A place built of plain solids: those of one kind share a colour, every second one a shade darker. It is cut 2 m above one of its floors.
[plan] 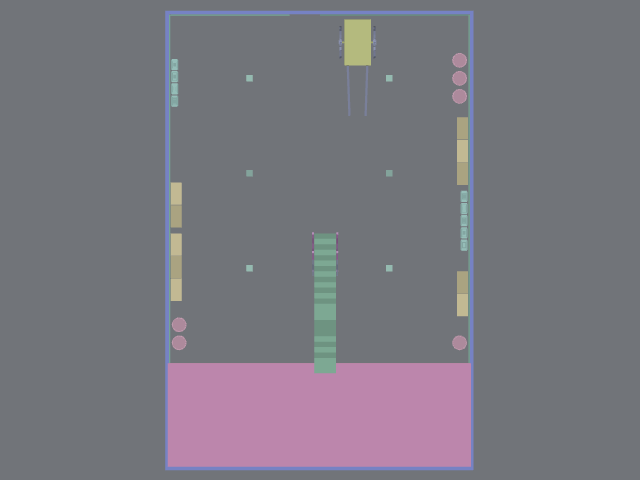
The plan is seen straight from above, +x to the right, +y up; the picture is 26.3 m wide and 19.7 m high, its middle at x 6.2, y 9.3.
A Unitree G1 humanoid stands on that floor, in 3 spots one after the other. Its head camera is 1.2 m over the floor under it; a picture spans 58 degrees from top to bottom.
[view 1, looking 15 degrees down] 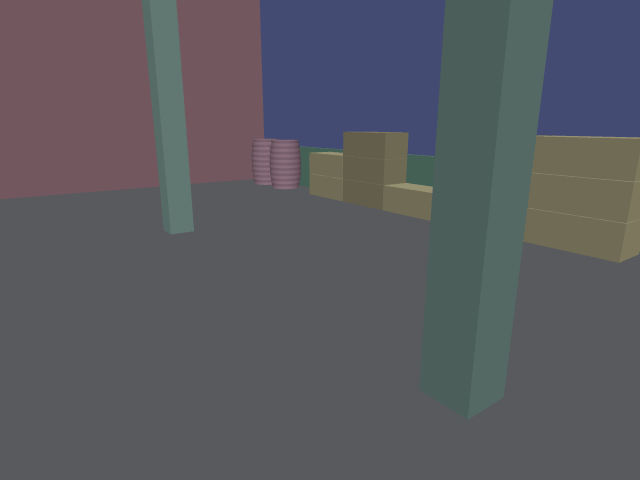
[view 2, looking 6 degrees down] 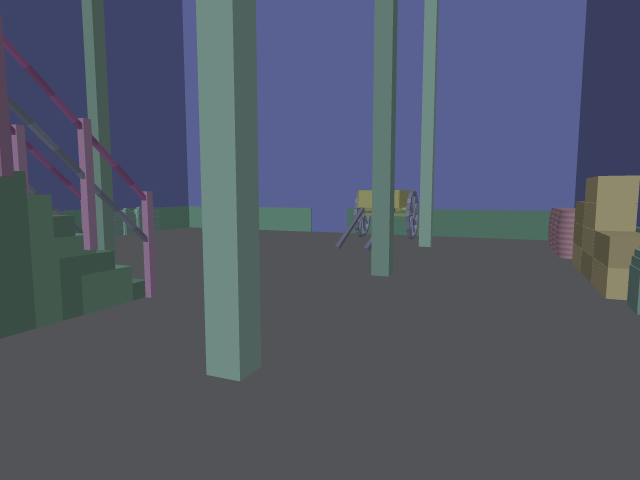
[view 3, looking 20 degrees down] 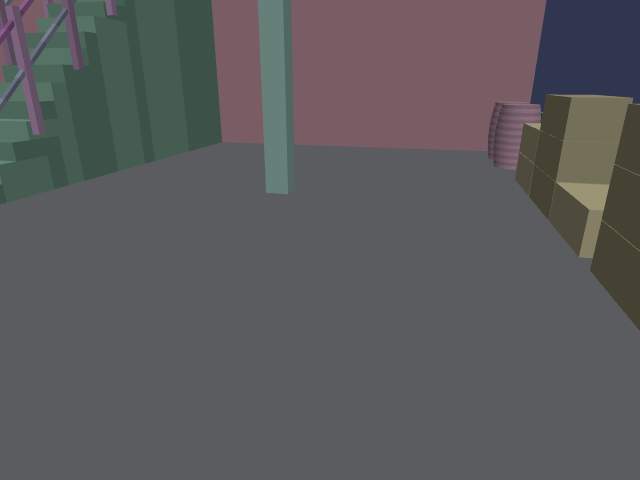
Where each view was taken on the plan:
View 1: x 4.86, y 13.07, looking -126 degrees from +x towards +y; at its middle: ground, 4.64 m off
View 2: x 10.70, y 5.74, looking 113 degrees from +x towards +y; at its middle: ground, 11.48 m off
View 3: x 1.66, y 12.87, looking -76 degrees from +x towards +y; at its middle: ground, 3.51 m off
